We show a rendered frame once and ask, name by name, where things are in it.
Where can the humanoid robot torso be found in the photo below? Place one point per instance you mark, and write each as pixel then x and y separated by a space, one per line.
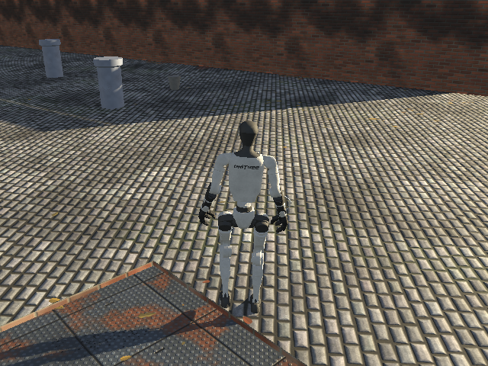
pixel 245 182

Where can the right robot upper arm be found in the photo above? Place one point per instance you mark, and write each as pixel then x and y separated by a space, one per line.
pixel 273 175

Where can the right robot forearm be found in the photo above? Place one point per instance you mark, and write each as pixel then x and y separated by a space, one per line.
pixel 280 204

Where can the left robot shin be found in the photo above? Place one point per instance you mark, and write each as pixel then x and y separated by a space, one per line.
pixel 224 271

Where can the left robot upper arm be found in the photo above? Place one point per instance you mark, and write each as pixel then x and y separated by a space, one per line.
pixel 218 170

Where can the left robot forearm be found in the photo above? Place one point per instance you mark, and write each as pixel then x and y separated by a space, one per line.
pixel 208 200

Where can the robot right hand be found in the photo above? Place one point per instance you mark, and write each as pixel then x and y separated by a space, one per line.
pixel 281 220

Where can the robot left hand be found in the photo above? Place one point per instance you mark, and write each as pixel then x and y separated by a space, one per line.
pixel 208 215

